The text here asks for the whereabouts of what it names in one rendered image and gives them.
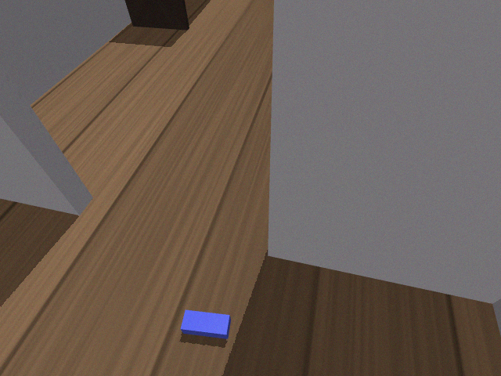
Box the carton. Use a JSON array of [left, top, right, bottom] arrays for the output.
[[181, 310, 231, 339]]

